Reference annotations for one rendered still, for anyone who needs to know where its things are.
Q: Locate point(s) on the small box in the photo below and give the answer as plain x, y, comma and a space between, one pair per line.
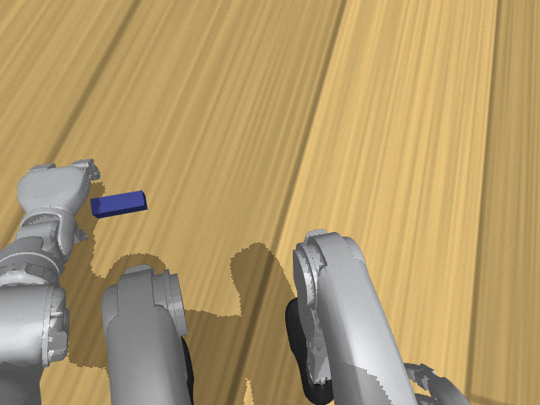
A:
118, 204

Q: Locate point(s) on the right robot hand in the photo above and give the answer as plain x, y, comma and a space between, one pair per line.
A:
442, 391

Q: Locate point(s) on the right robot foot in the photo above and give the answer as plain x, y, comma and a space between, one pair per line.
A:
315, 393

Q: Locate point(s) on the left robot arm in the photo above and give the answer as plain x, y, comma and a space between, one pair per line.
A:
34, 320

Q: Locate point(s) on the left robot hand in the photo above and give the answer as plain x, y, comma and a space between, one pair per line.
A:
64, 188

